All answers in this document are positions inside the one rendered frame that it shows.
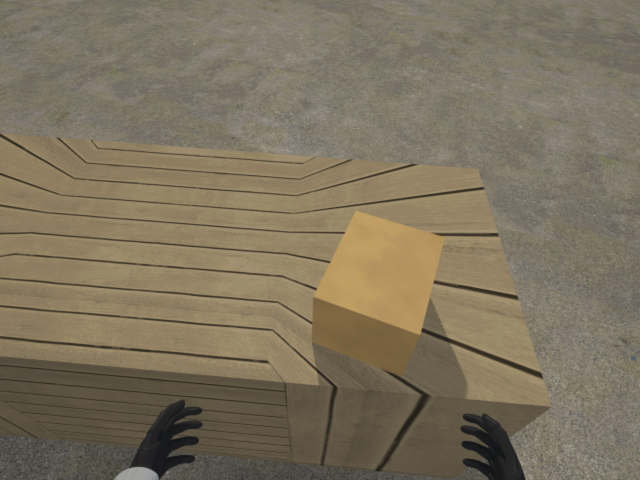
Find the right robot hand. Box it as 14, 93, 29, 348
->
460, 413, 526, 480

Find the pedestal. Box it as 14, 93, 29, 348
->
0, 133, 552, 479

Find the carton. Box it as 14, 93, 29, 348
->
312, 211, 445, 376

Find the left robot hand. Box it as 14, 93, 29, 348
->
129, 400, 202, 480

